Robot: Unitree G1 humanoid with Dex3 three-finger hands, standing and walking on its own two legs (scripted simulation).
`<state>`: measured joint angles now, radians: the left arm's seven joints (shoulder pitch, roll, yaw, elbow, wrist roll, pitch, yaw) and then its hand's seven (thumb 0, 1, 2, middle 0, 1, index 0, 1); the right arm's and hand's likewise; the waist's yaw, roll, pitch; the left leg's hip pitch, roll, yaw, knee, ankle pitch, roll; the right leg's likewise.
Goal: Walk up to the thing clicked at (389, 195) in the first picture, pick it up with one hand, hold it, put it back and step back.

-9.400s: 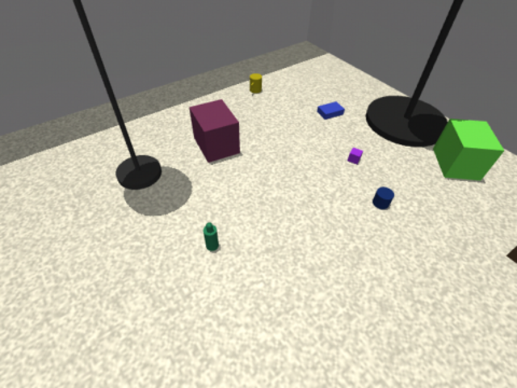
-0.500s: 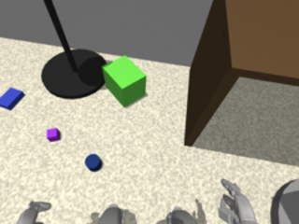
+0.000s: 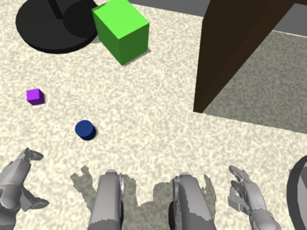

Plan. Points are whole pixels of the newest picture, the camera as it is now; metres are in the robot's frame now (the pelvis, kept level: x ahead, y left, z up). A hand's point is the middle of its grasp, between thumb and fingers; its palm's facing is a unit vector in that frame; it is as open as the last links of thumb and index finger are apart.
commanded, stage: rise first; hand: left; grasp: from above
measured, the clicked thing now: (86, 130) +0.50 +0.31 -0.52
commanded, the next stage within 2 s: none
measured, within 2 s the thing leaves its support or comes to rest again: neither
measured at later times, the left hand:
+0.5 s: hand (53, 152) +0.35 +0.35 -0.29, palm faces -0.48 -0.17 -0.86, open 13.9 cm
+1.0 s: hand (59, 142) +0.40 +0.36 -0.36, palm faces -0.46 -0.04 -0.89, open 13.9 cm
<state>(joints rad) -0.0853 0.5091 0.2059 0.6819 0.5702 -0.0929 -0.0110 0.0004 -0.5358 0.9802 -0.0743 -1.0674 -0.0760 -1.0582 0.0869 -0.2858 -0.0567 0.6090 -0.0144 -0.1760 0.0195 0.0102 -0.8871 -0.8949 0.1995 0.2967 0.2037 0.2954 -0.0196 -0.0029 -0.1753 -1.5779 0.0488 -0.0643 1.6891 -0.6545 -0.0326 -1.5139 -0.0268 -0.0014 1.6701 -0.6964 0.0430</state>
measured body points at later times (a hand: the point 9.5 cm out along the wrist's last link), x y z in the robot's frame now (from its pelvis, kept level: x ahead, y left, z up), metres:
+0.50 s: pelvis -0.06 +0.00 -0.17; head +0.17 +0.05 +0.21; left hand +0.37 +0.36 -0.24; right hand +0.03 -0.28 -0.30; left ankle +0.05 +0.13 -0.52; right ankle +0.03 -0.14 -0.52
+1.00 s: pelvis -0.05 +0.01 -0.21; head +0.20 +0.08 +0.16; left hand +0.42 +0.36 -0.31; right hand +0.03 -0.27 -0.32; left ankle +0.05 +0.13 -0.52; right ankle +0.03 -0.14 -0.52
